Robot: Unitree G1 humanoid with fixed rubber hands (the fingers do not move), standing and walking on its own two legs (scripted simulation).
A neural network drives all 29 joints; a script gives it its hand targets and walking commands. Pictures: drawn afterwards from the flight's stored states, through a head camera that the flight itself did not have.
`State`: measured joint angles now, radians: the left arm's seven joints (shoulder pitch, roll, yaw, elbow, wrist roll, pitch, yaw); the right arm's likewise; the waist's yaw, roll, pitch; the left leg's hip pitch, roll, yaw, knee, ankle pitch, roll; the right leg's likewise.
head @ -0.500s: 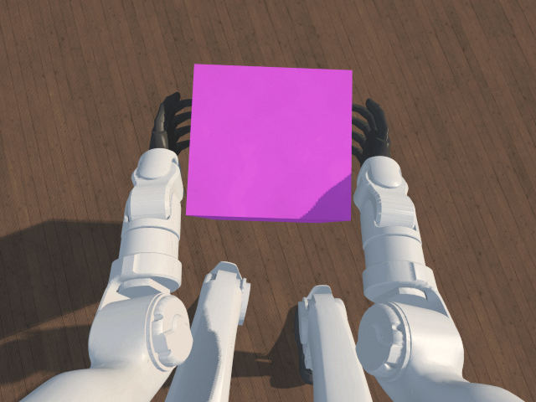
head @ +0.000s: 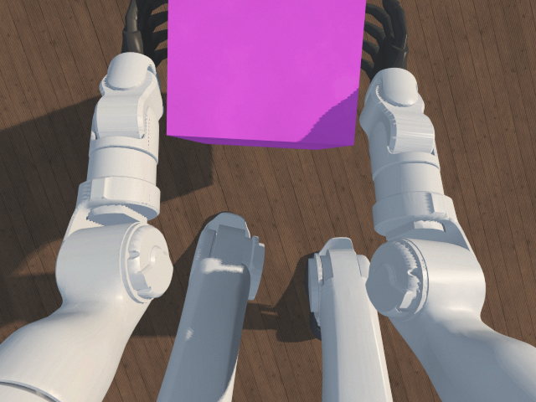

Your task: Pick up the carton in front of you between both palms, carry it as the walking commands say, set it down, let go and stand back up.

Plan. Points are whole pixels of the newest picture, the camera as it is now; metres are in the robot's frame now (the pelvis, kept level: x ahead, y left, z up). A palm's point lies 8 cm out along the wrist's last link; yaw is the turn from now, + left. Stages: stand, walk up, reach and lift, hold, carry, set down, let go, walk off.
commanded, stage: set down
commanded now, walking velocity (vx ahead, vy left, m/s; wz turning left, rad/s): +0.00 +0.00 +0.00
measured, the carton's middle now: (264, 75) +0.51 +0.11 -0.21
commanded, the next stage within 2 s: none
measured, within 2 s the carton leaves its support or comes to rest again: rests again in 0.92 s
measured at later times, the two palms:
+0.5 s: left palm (161, 64) +0.50 +0.26 -0.21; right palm (365, 79) +0.55 -0.03 -0.21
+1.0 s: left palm (170, 78) +0.49 +0.26 -0.25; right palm (364, 88) +0.54 -0.05 -0.24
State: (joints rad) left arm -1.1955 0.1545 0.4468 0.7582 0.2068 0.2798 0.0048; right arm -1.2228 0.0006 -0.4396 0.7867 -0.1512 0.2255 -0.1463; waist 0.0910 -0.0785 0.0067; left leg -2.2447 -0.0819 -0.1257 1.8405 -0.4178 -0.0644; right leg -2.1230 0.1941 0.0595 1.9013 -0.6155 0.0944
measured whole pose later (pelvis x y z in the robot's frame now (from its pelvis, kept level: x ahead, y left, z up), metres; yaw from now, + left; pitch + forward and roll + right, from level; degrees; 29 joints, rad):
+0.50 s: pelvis +0.00 +0.00 -0.05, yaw -1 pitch +43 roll -2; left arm -1.31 0.26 0.43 0.90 0.13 0.23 -0.02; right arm -1.36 -0.08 -0.30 0.92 -0.06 0.20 -0.21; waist 0.14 -0.08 0.20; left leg -2.31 -0.02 -0.09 2.05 -0.49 -0.06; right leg -2.22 0.25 0.07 2.12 -0.66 0.11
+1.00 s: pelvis +0.00 +0.00 -0.06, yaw -2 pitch +40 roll -1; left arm -1.35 0.29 0.40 0.99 0.12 0.20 -0.06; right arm -1.43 -0.14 -0.25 1.04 -0.03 0.15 -0.16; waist 0.14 -0.10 0.30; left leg -2.29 0.02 -0.07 2.10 -0.50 -0.05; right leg -2.21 0.23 0.05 2.16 -0.65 0.09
